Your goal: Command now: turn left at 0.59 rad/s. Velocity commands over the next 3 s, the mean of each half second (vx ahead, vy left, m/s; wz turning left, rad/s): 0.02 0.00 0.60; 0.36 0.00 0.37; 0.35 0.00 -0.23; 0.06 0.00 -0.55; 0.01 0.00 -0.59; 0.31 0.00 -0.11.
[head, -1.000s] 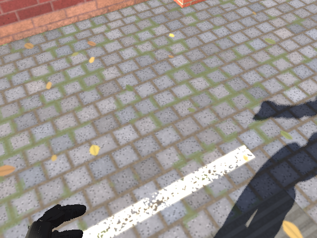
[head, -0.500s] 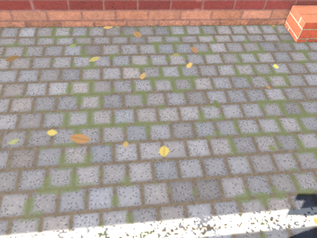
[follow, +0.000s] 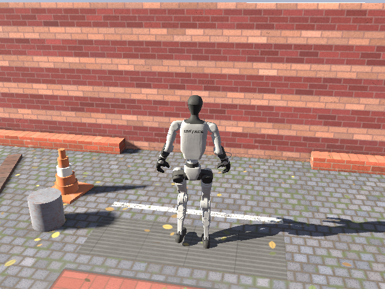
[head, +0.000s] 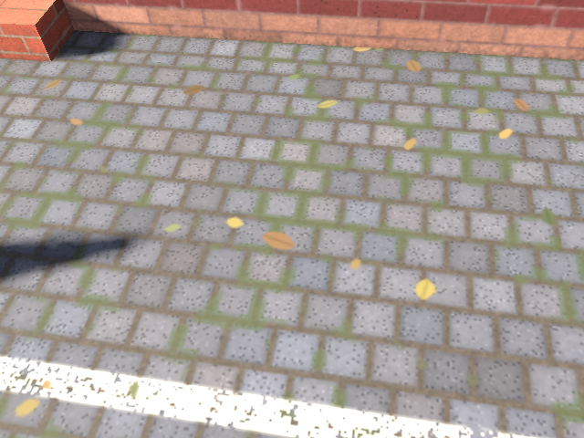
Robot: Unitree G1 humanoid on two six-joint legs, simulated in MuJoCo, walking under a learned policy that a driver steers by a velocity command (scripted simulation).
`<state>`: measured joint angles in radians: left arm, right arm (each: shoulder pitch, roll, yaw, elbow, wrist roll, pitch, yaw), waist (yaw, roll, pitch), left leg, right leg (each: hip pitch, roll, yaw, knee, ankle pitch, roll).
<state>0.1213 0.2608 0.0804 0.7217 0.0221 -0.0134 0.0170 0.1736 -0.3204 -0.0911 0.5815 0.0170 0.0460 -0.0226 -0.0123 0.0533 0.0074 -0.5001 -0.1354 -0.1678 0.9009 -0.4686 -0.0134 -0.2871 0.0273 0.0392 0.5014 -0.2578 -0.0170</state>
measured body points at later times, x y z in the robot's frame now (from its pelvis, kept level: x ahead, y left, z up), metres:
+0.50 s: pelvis -0.02 +0.05 +0.00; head +0.01 +0.10 +0.45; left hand +0.04 +0.38 -0.11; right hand +0.20 -0.17 -0.07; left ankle -0.04 +0.14 -0.74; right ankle +0.01 -0.10 -0.65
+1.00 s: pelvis +0.14 +0.07 +0.01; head +0.16 +0.06 +0.46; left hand +0.08 +0.35 -0.10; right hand +0.37 -0.11 -0.10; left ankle +0.05 +0.19 -0.66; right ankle +0.15 -0.03 -0.74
